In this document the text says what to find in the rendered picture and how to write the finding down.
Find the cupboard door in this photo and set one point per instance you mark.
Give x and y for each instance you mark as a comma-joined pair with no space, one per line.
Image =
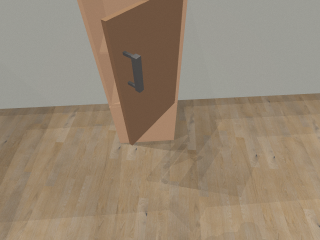
151,29

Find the handle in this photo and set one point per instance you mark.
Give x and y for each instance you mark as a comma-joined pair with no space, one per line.
137,71

